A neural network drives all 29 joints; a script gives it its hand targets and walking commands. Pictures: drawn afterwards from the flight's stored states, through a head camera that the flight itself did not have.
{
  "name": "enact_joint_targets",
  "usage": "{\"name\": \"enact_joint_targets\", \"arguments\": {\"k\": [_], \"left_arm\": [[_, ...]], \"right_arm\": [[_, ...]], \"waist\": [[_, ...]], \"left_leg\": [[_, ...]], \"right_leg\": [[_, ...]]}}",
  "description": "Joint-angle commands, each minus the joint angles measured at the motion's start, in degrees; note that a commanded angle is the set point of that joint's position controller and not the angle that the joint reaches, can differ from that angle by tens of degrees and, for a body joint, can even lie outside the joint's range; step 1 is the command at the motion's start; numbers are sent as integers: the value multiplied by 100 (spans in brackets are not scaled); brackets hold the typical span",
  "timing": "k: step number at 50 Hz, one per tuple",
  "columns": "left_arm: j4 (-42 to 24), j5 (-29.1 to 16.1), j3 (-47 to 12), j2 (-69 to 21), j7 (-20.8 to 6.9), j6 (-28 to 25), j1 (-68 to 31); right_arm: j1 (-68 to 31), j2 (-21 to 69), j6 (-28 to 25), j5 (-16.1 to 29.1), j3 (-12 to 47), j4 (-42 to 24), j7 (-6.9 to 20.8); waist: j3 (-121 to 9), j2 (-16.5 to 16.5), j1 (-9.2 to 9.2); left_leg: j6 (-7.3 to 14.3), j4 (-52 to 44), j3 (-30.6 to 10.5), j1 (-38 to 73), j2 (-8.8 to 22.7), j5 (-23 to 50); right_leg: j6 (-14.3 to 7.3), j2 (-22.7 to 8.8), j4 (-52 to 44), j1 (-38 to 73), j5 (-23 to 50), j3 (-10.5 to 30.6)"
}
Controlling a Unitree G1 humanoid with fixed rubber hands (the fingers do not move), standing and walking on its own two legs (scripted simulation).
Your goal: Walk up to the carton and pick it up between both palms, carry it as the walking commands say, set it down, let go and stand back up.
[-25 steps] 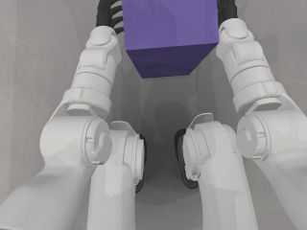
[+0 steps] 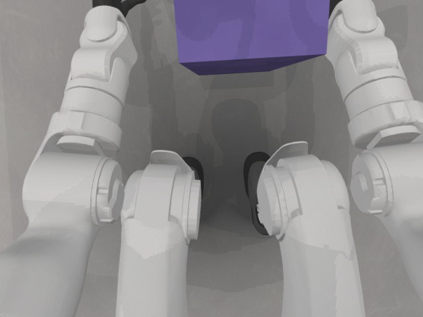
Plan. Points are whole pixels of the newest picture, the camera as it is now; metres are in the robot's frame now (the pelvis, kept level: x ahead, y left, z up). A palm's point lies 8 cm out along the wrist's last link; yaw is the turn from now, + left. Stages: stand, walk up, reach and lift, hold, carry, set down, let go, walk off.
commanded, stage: set down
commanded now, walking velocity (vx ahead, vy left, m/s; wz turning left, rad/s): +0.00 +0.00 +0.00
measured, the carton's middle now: (238, 16) +0.51 -0.04 -0.22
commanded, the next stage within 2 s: let go in 1.38 s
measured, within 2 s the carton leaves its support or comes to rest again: neither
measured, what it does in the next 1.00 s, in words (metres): rises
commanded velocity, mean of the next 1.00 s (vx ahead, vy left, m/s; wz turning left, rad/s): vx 0.00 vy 0.00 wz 0.00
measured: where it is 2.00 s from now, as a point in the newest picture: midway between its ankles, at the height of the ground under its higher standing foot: (224, 209)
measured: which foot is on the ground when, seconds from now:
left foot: down 0.00-1.00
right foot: down 0.00-1.00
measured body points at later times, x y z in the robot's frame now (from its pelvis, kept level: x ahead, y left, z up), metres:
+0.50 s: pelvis -0.01 +0.00 +0.07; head +0.35 -0.01 +0.32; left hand +0.53 +0.12 -0.09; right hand +0.54 -0.19 -0.09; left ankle +0.12 +0.10 -0.33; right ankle +0.12 -0.09 -0.33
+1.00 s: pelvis -0.01 +0.00 +0.20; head +0.35 -0.02 +0.46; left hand +0.53 +0.14 +0.06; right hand +0.53 -0.19 +0.06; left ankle +0.12 +0.10 -0.33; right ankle +0.12 -0.09 -0.33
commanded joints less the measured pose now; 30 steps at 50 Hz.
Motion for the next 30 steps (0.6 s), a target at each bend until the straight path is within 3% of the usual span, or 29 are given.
{"name": "enact_joint_targets", "arguments": {"k": [1, 7, 11, 15, 21, 30], "left_arm": [[-1456, -209, -357, -114, -56, -158, -1767], [-1986, -211, -214, 267, 17, -43, -1768], [-2791, -251, -291, 376, 150, 295, -1568], [-3117, 11, -86, 463, 275, 646, -1467], [-3179, 392, 266, 452, 341, 809, -1409], [-3237, 507, 462, 385, 267, 915, -1315]], "right_arm": [[-2446, -555, -250, 80, 27, -1365, 49], [-2208, -965, -136, -36, -282, -1502, 82], [-2075, -1100, 178, -31, -315, -2298, -5], [-2090, -1057, 488, -32, -393, -2617, -51], [-2029, -887, 688, -130, -560, -2534, -14], [-2003, -733, 856, -218, -537, -2601, 1]], "waist": [[-10031, -298, -303], [-10501, -249, -347], [-11927, -290, -378], [-11922, -297, -217], [-11773, -271, 38], [-11907, -410, 200]], "left_leg": [[-27, -828, -413, 3814, 151, 2506], [-47, -889, -481, 4291, 156, 2480], [-33, -1171, -388, 5231, 108, 2611], [-36, -1568, -332, 5322, 89, 2232], [-56, -2135, -327, 5431, 108, 2023], [-93, -2950, -209, 5671, 119, 1986]], "right_leg": [[229, -124, -1088, 3964, 2623, 529], [170, -144, -1084, 4057, 2393, 481], [161, -79, -1321, 4994, 2623, 397], [164, -51, -1696, 5133, 2307, 392], [194, -1, -2236, 5110, 2042, 420], [261, 29, -3109, 5997, 2056, 496]]}}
